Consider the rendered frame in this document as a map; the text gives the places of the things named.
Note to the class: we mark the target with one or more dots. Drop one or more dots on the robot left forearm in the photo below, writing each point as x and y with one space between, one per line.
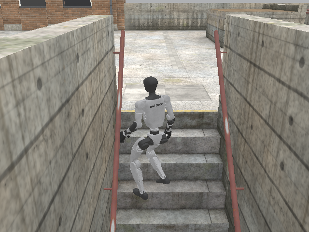
130 130

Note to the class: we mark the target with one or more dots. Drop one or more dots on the right robot upper arm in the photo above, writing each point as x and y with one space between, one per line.
168 107

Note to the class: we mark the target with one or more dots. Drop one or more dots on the robot right thigh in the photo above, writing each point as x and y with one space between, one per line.
150 153

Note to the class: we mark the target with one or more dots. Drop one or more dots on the robot right forearm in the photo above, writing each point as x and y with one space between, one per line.
169 125

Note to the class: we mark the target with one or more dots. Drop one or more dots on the humanoid robot torso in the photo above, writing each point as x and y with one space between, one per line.
153 116

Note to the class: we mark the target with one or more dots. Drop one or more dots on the right robot hand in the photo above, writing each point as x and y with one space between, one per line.
169 133

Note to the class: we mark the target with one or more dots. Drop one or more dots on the left robot hand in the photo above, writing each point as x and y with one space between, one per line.
122 137

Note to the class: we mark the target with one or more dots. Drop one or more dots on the left robot upper arm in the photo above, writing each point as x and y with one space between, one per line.
139 105

